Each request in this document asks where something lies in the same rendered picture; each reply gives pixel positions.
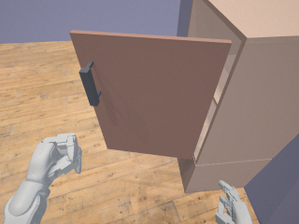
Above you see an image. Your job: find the right robot hand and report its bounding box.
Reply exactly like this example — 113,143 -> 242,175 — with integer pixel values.
215,180 -> 253,224

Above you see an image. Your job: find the left robot hand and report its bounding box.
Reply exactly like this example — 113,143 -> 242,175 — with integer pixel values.
25,133 -> 82,187

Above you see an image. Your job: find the handle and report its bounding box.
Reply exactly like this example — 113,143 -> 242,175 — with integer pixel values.
78,61 -> 102,106

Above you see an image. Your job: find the robot left forearm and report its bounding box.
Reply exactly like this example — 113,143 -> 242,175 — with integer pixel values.
3,180 -> 50,224

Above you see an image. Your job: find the cupboard door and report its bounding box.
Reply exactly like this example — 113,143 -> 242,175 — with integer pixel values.
69,30 -> 232,160

